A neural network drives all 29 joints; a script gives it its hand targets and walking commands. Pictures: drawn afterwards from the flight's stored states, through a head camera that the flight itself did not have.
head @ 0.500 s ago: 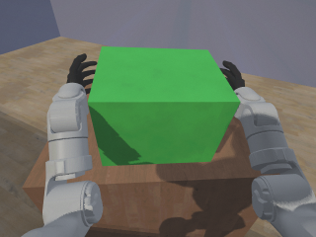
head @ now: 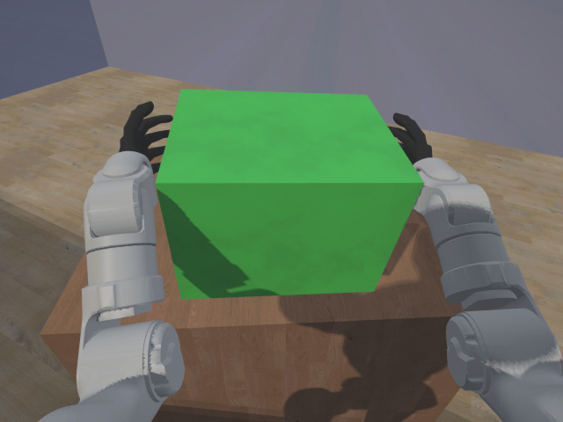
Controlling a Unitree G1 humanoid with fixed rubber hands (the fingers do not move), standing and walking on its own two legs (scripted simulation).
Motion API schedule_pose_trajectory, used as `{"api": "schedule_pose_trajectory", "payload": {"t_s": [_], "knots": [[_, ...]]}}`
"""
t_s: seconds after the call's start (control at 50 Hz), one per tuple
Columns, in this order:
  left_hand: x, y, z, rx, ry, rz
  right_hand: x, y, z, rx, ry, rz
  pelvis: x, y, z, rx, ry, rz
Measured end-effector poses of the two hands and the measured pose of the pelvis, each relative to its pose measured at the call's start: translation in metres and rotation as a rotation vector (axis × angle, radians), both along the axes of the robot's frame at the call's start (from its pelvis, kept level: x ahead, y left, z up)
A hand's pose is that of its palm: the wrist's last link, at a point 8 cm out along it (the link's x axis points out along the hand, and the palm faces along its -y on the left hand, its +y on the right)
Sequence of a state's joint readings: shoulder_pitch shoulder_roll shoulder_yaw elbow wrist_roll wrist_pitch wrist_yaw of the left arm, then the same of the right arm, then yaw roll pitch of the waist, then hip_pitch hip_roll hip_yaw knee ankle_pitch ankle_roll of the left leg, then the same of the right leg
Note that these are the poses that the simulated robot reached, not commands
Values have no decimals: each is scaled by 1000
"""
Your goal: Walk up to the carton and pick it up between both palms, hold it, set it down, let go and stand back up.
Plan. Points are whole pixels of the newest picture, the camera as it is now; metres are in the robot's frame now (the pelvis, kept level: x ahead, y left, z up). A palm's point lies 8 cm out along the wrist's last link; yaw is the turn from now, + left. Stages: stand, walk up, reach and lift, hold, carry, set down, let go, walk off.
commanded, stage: hold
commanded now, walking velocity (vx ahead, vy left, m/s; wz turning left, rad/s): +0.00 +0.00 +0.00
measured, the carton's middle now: (279, 191) +0.38 +0.02 +0.19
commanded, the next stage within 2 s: none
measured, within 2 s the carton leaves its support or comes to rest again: neither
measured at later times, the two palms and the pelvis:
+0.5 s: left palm (136, 157) +0.36 +0.20 +0.26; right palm (415, 161) +0.37 -0.17 +0.24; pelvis +0.00 +0.00 +0.00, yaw +0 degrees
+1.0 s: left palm (138, 158) +0.36 +0.20 +0.26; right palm (417, 162) +0.37 -0.17 +0.24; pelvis +0.00 +0.00 +0.00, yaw +0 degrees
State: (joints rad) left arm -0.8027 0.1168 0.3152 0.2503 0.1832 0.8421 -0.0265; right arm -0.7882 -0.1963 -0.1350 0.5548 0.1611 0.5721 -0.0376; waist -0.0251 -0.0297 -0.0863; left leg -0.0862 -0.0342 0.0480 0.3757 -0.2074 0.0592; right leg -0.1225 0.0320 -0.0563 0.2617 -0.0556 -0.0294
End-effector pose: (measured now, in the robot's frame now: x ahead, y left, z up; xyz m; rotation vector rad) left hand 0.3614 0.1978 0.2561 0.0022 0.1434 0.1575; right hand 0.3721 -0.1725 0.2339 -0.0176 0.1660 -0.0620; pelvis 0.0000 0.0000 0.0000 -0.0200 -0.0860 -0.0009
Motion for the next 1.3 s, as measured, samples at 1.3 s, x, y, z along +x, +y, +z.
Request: {"api": "schedule_pose_trajectory", "payload": {"t_s": [1.3], "knots": [[-2, -1, 7, 16, -24, -1, -1, -1, 9, -11, -30, -1, 0, 0, 0, 0, 0, 1]]}}
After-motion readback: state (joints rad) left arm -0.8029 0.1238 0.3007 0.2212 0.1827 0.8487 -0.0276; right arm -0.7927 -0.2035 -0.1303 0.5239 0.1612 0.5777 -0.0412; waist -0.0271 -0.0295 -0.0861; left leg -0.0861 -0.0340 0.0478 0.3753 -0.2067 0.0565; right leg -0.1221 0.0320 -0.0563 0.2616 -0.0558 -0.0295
